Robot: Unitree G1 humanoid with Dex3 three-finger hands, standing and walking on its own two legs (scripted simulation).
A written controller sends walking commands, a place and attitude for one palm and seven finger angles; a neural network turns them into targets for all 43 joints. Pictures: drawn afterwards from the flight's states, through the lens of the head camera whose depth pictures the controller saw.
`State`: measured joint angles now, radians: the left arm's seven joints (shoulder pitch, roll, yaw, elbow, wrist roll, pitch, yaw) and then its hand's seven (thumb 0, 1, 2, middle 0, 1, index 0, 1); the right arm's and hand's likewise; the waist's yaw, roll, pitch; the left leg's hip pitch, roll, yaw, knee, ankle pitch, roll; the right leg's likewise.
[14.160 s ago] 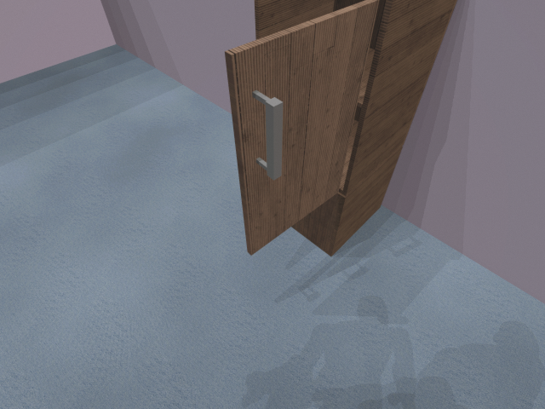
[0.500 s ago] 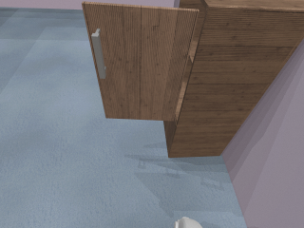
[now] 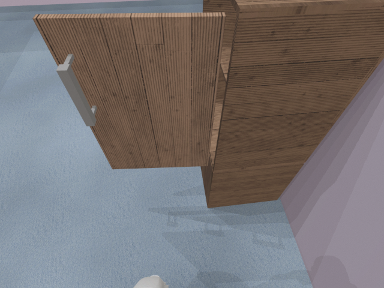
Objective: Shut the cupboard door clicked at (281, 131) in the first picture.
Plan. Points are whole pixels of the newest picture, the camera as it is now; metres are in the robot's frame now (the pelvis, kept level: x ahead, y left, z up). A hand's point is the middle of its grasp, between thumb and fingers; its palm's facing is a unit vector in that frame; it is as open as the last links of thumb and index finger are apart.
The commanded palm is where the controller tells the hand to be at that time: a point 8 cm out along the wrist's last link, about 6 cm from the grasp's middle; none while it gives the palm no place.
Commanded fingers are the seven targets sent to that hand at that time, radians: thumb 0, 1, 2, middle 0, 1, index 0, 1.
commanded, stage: come to a stop and stand still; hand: left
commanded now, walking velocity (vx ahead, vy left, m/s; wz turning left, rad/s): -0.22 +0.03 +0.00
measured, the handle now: (81, 92) +0.53 +0.31 +0.08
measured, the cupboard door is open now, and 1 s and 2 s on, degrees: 86 86 86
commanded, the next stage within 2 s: look again from close up in 1.06 s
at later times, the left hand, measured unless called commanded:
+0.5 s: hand out of the picture +0.05 +0.20 -0.17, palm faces +0.01 -0.97 -0.25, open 7.4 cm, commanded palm none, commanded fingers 0.00 0.90 0.90 -0.20 -0.30 -0.20 -0.30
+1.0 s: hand out of the picture -0.01 +0.13 -0.17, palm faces +0.01 -0.98 -0.19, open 7.3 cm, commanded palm none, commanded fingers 0.00 0.90 0.90 -0.20 -0.30 -0.20 -0.30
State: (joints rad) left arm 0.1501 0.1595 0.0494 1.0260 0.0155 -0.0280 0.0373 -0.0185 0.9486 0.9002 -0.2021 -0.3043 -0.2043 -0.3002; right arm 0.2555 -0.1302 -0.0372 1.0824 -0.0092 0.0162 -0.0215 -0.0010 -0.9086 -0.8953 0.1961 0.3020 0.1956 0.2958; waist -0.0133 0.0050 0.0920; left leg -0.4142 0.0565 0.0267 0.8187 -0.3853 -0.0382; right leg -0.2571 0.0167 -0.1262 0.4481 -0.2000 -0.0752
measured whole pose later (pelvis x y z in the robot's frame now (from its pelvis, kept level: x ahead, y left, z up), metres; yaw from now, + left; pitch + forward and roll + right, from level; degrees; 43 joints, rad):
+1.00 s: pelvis -0.02 -0.04 +0.00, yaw -1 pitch -2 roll +0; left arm 0.25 0.16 0.01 1.12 0.00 0.01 0.03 0.01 0.92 0.90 -0.20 -0.30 -0.20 -0.30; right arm 0.25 -0.14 -0.01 1.15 -0.02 0.02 -0.03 0.00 -0.91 -0.90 0.20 0.30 0.20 0.30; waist 0.00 0.00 0.04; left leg -0.17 0.05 0.04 0.43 -0.22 -0.03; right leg -0.10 0.02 -0.07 0.41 -0.28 -0.04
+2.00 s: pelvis -0.01 +0.00 -0.01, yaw +0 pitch +0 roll -1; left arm 0.34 0.14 0.02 1.07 0.02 -0.01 0.02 0.01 0.90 0.90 -0.20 -0.30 -0.20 -0.30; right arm 0.32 -0.17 0.00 1.08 -0.02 0.01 0.00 0.00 -0.91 -0.90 0.20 0.30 0.20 0.30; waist 0.01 -0.01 0.01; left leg -0.31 0.00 0.05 0.66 -0.37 0.03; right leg -0.19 -0.04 -0.07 0.57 -0.38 0.01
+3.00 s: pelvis +0.08 +0.05 -0.01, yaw +5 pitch +0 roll +0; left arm 0.31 0.19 0.02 0.99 0.03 0.03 0.04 0.01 0.91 0.90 -0.20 -0.30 -0.21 -0.30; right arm 0.22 -0.24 -0.06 0.91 -0.02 0.02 0.00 0.00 -0.91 -0.90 0.19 0.30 0.19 0.30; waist 0.02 0.04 0.00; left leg -0.22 0.00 0.06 0.58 -0.36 -0.01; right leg -0.39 -0.07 -0.11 0.60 -0.20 -0.02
